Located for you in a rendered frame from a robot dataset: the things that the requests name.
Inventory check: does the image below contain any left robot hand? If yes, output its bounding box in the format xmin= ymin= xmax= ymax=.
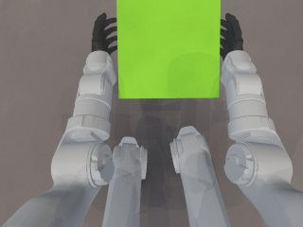
xmin=91 ymin=12 xmax=117 ymax=55

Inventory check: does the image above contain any robot right forearm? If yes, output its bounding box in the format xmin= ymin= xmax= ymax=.
xmin=220 ymin=50 xmax=293 ymax=168

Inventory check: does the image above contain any left robot upper arm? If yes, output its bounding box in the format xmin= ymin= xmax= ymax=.
xmin=1 ymin=140 xmax=115 ymax=227

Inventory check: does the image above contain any carton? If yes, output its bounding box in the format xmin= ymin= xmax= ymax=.
xmin=116 ymin=0 xmax=221 ymax=99

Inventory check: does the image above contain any right robot hand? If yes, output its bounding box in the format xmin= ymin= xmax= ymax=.
xmin=220 ymin=12 xmax=243 ymax=61

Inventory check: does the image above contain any right robot upper arm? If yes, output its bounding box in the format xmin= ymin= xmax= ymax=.
xmin=223 ymin=141 xmax=303 ymax=227

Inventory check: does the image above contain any left robot thigh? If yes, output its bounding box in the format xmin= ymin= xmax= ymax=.
xmin=101 ymin=143 xmax=148 ymax=227

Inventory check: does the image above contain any robot left forearm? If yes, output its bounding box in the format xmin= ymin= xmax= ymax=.
xmin=51 ymin=50 xmax=117 ymax=180

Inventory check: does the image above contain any robot right shin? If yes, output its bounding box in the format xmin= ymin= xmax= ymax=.
xmin=176 ymin=126 xmax=212 ymax=161

